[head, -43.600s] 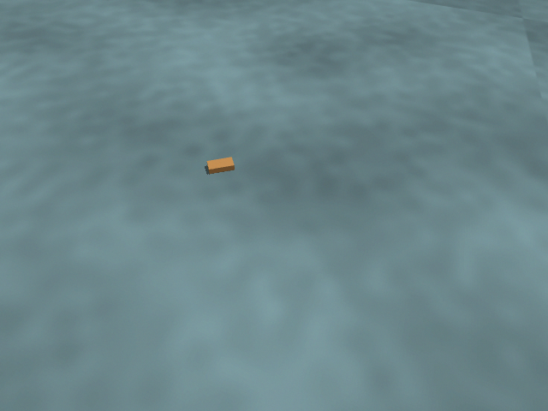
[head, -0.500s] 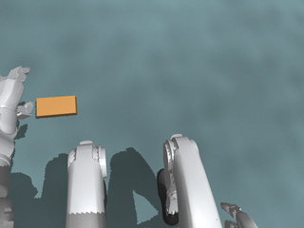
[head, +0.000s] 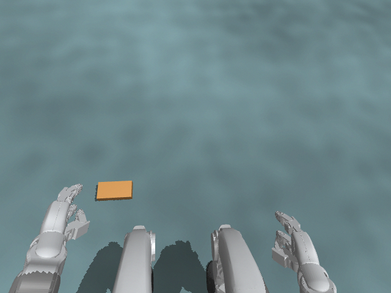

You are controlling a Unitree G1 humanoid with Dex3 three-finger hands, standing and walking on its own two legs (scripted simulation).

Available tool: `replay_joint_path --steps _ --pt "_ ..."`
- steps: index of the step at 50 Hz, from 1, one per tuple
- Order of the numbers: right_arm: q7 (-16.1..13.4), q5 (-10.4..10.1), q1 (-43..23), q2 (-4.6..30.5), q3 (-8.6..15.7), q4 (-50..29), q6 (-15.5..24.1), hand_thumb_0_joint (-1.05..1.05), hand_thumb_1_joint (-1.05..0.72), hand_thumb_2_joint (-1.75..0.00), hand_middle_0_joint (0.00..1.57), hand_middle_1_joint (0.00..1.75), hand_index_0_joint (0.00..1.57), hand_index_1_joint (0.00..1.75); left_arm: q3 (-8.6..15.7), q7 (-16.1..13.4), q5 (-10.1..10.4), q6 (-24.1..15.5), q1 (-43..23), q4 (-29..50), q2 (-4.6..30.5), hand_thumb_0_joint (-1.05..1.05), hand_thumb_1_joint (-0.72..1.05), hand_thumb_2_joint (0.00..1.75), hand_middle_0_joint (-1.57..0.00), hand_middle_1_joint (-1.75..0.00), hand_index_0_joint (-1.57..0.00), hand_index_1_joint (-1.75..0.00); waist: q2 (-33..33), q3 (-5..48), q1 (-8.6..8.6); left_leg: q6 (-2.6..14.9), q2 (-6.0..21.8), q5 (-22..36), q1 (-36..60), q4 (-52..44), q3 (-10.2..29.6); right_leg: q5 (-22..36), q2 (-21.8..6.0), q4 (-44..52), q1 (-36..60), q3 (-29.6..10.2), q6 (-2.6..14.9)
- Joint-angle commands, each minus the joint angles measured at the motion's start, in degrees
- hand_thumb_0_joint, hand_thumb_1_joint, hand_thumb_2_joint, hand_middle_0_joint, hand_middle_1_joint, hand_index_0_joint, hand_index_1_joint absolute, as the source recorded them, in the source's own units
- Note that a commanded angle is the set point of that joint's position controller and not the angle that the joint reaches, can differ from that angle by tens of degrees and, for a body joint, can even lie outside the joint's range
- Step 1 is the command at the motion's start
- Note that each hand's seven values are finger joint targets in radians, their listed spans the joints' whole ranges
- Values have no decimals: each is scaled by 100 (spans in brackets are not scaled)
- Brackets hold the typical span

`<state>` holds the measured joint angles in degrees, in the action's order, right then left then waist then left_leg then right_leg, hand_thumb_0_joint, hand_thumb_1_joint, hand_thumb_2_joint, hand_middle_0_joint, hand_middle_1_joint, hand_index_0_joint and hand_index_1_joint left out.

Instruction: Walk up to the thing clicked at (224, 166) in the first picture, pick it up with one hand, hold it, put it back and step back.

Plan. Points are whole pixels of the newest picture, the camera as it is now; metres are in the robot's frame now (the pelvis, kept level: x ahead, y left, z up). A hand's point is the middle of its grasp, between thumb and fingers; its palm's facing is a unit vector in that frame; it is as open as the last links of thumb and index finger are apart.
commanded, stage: home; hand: left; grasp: from above
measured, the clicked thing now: (115, 190) +0.49 +0.27 -0.56
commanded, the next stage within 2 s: none
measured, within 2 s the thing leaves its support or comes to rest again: neither
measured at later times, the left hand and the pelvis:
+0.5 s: hand (59, 238) +0.22 +0.19 +0.09, palm faces +0.10 -0.97 -0.21, open 7.4 cm; pelvis +0.06 +0.00 +0.13, yaw +2 degrees
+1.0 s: hand (61, 245) +0.21 +0.18 +0.09, palm faces +0.09 -0.98 -0.20, open 7.4 cm; pelvis +0.06 +0.00 +0.14, yaw +3 degrees
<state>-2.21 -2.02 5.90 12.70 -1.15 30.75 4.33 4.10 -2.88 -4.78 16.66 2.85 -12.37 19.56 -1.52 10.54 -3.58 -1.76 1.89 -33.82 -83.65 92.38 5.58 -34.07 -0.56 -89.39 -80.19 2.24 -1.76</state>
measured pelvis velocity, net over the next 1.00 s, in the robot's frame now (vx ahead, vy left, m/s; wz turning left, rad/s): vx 0.06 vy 0.00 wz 0.05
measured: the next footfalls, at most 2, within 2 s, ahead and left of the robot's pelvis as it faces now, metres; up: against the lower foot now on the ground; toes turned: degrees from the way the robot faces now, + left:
none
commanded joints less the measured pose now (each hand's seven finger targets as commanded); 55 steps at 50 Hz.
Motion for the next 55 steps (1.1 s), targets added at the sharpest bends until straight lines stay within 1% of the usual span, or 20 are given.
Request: replay_joint_path --steps 1,4,8,14,15,19,23,29,30,31,33,38,40,42,44,46,48,50,51,55 --pt "-281 -67 292 821 274 -665 365 0 -90 -90 20 30 20 30 417 -162 439 155 -134 1569 620 0 90 90 -20 -30 -20 -30 -441 2006 -121 270 -106 97 2536 -2177 -64 375 144 2153 1960 -96 265" --pt "-458 -76 428 784 239 -654 485 0 -90 -90 20 30 20 30 419 -171 681 345 368 1739 356 0 90 90 -20 -30 -20 -30 -388 1811 -140 251 -91 518 3007 -2563 -45 774 150 2510 2441 -53 250" --pt "-670 -54 607 720 201 -655 642 0 -90 -90 20 30 20 30 458 -166 843 504 972 1986 218 0 90 90 -20 -30 -20 -30 -397 1580 -99 219 -100 1193 3612 -3016 -107 1332 171 2988 3115 -16 233" --pt "-841 17 820 633 196 -837 849 0 -90 -90 20 30 20 30 387 -130 877 643 1826 2594 23 0 90 90 -20 -30 -20 -30 -480 1078 23 191 -115 1612 4382 -3759 -191 1670 184 3722 3865 60 213" --pt "-866 31 848 601 185 -853 881 0 -90 -90 20 30 20 30 295 -115 879 663 1967 2736 -42 0 90 90 -20 -30 -20 -30 -464 1032 28 188 -127 1735 4471 -3841 -214 1776 193 3831 4012 81 206" --pt "-919 70 852 572 188 -934 984 0 -90 -90 20 30 20 30 201 -61 861 772 2498 3002 -172 0 90 90 -20 -30 -20 -30 -352 684 70 195 -150 1911 4690 -4100 -255 1887 223 4146 4290 143 198" --pt "-944 91 805 604 207 -980 1066 0 -90 -90 20 30 20 30 100 28 834 825 2623 3056 -216 0 90 90 -20 -30 -20 -30 -81 367 6 228 -154 1807 4793 -4287 -260 1756 234 4358 4334 193 169" --pt "-954 147 702 654 223 -957 1248 0 -90 -90 20 30 20 30 117 166 802 782 2369 3045 -156 0 90 90 -20 -30 -20 -30 50 11 21 256 -189 1365 4759 -4416 -312 1327 178 4537 4282 198 117" --pt "-946 152 719 676 238 -956 1277 0 -90 -90 20 30 20 30 136 181 808 756 2306 3049 -163 0 90 90 -20 -30 -20 -30 42 79 -18 253 -180 1420 4835 -4422 -311 1367 181 4501 4303 195 128" --pt "-948 161 695 669 234 -943 1298 0 -90 -90 20 30 20 30 163 193 785 740 2328 3048 -115 0 90 90 -20 -30 -20 -30 -29 83 46 249 -193 1459 4812 -4396 -329 1411 170 4492 4314 196 119" --pt "-943 167 712 679 248 -936 1331 0 -90 -90 20 30 20 30 162 201 766 711 2290 3152 -101 0 90 90 -20 -30 -20 -30 -38 280 34 253 -209 1586 4940 -4348 -360 1553 154 4474 4389 163 115" --pt "-925 183 637 678 222 -909 1372 0 -90 -90 20 30 20 30 139 181 731 663 2312 3182 -106 0 90 90 -20 -30 -20 -30 -183 206 91 224 -199 1440 4953 -4416 -336 1427 158 4464 4389 180 138" --pt "-926 190 674 675 226 -868 1387 0 -90 -90 20 30 20 30 186 167 752 663 2403 3198 -88 0 90 90 -20 -30 -20 -30 -226 420 113 223 -201 1669 5030 -4363 -335 1636 150 4422 4515 166 141" --pt "-929 185 649 673 209 -895 1382 0 -90 -90 20 30 20 30 149 152 749 676 2460 3116 -123 0 90 90 -20 -30 -20 -30 -77 320 111 237 -209 1697 4944 -4321 -355 1680 147 4445 4520 165 126" --pt "-937 182 682 668 222 -868 1375 0 -90 -90 20 30 20 30 113 147 729 678 2505 3132 -135 0 90 90 -20 -30 -20 -30 -175 441 131 223 -202 1860 5014 -4333 -335 1816 154 4374 4539 171 147" --pt "-933 183 639 683 208 -879 1363 0 -90 -90 20 30 20 30 122 144 742 685 2444 3098 -101 0 90 90 -20 -30 -20 -30 -115 266 108 239 -199 1687 4934 -4350 -349 1670 161 4451 4483 185 131" --pt "-943 182 679 675 217 -853 1371 0 -90 -90 20 30 20 30 136 134 737 686 2467 3093 -116 0 90 90 -20 -30 -20 -30 -109 441 117 238 -206 1830 5010 -4313 -367 1808 146 4421 4565 153 133" --pt "-940 186 683 687 232 -863 1373 0 -90 -90 20 30 20 30 104 151 743 696 2481 3092 -141 0 90 90 -20 -30 -20 -30 -110 335 97 226 -173 1810 4998 -4375 -305 1766 174 4394 4511 192 143" --pt "-941 178 648 671 215 -868 1366 0 -90 -90 20 30 20 30 123 140 747 704 2460 3075 -117 0 90 90 -20 -30 -20 -30 -78 285 151 227 -176 1775 4955 -4391 -309 1724 169 4415 4513 209 142" --pt "-937 171 646 680 216 -871 1382 0 -90 -90 20 30 20 30 141 153 773 698 2423 3047 -135 0 90 90 -20 -30 -20 -30 -72 206 148 228 -176 1475 4885 -4458 -310 1449 169 4467 4466 202 141"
